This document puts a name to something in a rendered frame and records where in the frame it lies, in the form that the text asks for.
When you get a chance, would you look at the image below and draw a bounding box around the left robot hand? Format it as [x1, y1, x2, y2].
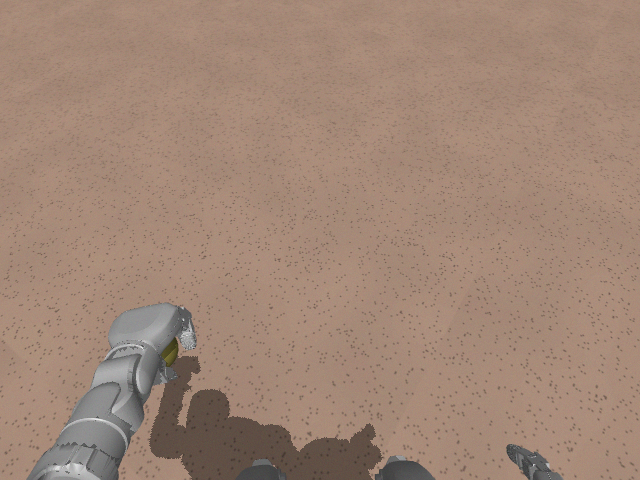
[108, 302, 197, 386]

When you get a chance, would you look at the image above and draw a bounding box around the left robot arm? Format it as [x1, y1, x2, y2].
[26, 340, 160, 480]

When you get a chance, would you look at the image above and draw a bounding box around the ball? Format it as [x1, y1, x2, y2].
[161, 337, 178, 367]

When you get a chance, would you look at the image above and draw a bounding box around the right robot hand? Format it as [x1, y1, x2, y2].
[506, 444, 564, 480]

